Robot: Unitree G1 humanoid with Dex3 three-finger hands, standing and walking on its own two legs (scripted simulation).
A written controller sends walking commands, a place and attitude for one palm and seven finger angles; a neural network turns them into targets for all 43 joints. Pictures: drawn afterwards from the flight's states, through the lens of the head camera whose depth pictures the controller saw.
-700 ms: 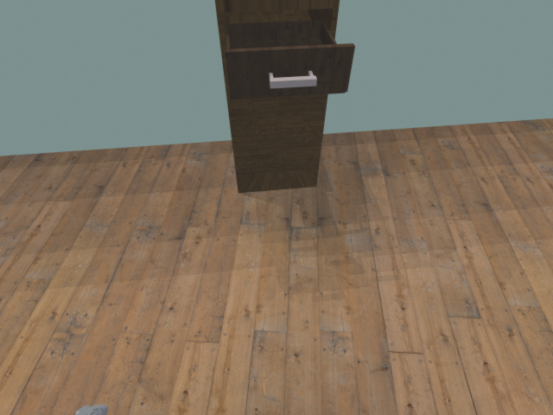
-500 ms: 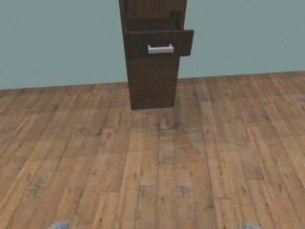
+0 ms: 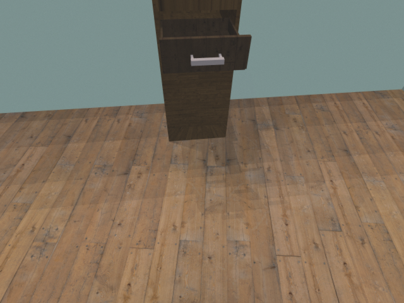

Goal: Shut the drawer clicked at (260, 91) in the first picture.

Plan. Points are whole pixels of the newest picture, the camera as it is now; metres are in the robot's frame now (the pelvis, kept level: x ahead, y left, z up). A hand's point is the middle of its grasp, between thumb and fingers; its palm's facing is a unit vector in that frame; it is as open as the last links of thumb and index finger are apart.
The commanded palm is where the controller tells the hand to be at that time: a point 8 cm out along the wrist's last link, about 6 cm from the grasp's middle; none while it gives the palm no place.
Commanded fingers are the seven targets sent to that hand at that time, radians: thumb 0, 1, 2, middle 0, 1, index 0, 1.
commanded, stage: stand and wait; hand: left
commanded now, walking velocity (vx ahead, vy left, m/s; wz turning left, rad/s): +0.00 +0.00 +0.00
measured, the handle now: (206, 58) +0.99 +0.04 +0.00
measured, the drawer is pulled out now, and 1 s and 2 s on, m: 0.30 0.30 0.30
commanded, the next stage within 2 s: look at it before walking up in 0.12 s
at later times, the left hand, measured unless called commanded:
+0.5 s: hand out of the picture +0.07 +0.25 -0.16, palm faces -0.02 -0.94 -0.33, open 7.4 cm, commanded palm none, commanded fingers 0.00 0.90 0.90 -0.20 -0.30 -0.20 -0.30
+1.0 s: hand out of the picture +0.07 +0.25 -0.16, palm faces -0.04 -0.94 -0.33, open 7.4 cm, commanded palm none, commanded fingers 0.00 0.90 0.90 -0.20 -0.30 -0.20 -0.30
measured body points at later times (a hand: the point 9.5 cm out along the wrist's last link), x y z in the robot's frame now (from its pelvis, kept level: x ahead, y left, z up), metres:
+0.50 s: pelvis +0.00 +0.00 +0.00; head +0.00 +0.00 +0.45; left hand +0.07 +0.30 -0.13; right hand +0.07 -0.29 -0.13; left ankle +0.01 +0.13 -0.74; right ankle +0.01 -0.11 -0.74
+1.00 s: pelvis +0.00 +0.00 +0.00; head +0.01 +0.00 +0.45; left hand +0.07 +0.30 -0.14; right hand +0.08 -0.28 -0.13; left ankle +0.01 +0.13 -0.74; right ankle +0.01 -0.11 -0.74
